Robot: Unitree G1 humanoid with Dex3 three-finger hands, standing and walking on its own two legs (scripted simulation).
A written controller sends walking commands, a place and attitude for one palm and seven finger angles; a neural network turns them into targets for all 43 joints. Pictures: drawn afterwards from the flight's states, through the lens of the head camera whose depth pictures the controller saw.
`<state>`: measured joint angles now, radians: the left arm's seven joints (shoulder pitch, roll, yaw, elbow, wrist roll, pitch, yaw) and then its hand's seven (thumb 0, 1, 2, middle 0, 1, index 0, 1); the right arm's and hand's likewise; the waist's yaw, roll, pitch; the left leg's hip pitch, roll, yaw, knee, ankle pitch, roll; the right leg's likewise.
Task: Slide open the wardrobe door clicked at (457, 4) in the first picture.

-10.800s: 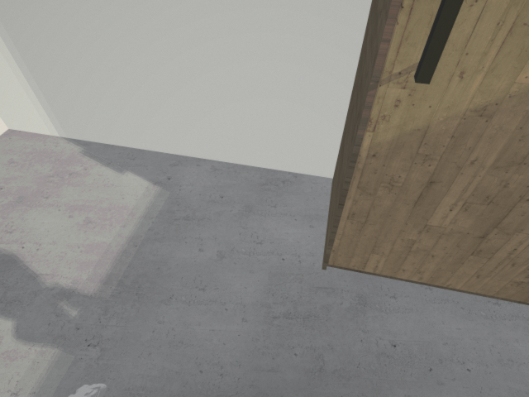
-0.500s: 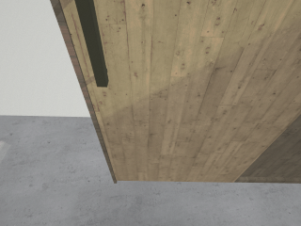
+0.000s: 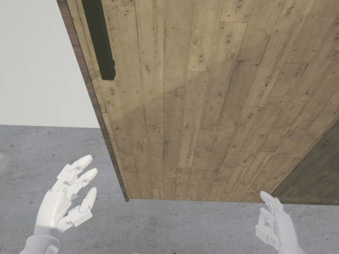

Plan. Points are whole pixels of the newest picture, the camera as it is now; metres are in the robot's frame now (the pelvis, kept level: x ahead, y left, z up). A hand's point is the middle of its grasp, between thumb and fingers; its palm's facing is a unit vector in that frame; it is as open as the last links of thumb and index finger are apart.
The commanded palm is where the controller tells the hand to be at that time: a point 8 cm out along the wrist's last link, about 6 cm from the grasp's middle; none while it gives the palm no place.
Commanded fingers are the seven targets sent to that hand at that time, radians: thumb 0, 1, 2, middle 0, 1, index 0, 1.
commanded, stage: raise the hand with hooked fingers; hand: left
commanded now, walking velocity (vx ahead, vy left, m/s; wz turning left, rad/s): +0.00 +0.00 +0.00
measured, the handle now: (100, 21) +0.51 +0.18 +0.30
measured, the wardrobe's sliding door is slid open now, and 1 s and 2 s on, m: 0.00 0.00 0.00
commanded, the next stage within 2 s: move the hooked fingers beside the handle in 1.76 s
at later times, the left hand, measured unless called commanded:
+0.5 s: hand (45, 171) +0.24 +0.24 +0.14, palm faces +0.06 -0.99 -0.08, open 11.1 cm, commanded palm +0.20 +0.29 +0.15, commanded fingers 0.00 -0.10 0.47 -0.27 -0.94 -0.27 -0.94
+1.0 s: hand out of the picture +0.26 +0.30 +0.24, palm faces +0.12 -0.99 -0.12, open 13.7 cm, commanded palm +0.22 +0.34 +0.26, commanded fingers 0.00 -0.50 0.30 -0.30 -1.20 -0.30 -1.20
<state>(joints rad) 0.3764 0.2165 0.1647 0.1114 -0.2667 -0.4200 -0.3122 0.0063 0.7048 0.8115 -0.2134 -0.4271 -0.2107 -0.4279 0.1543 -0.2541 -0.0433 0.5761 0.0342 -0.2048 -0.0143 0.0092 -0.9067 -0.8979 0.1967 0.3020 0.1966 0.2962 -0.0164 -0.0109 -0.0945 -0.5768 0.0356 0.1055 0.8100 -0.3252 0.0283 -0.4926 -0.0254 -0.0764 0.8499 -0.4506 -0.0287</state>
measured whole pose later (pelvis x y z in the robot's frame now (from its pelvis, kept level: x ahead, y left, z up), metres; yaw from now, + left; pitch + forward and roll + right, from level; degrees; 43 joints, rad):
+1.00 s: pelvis +0.01 +0.02 +0.04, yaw +2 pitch -4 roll -1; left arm -0.07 0.48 0.44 -0.08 -0.35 0.26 -0.39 0.00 -0.44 0.33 -0.30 -1.15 -0.30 -1.15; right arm 0.15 -0.23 0.11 0.60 0.09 -0.24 -0.10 0.01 -0.90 -0.90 0.20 0.30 0.20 0.30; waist 0.09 0.05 -0.01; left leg -0.21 -0.01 0.07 0.47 -0.19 0.05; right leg -0.08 -0.03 -0.11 0.43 -0.28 0.00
